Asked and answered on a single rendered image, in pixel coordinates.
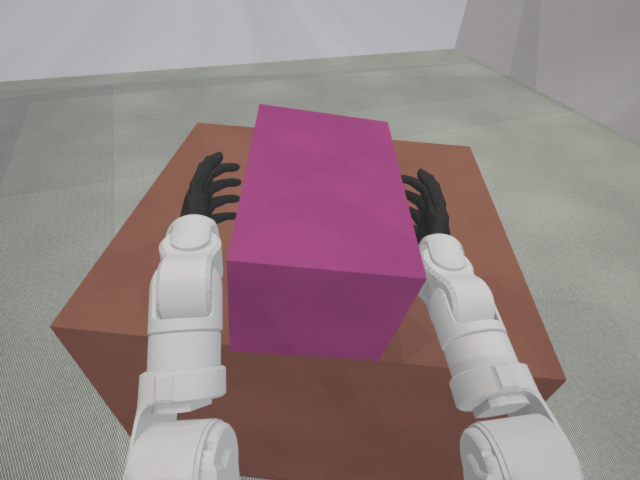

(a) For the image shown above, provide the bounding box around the right robot forearm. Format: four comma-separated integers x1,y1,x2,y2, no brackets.
418,233,584,480

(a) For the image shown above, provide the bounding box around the right robot hand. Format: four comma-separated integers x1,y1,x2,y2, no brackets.
401,169,451,245

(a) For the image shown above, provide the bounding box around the left robot upper arm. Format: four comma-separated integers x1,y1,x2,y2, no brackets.
125,418,240,480

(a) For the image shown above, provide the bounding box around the right robot upper arm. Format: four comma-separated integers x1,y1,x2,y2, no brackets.
460,414,582,480

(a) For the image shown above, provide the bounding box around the left robot forearm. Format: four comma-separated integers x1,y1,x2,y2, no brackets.
123,214,226,480

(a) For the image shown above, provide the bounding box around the pedestal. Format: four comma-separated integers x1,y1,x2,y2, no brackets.
50,123,567,480

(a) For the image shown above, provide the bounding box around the left robot hand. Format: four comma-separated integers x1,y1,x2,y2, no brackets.
180,152,241,224

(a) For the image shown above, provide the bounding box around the carton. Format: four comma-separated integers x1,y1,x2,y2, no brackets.
227,104,427,361

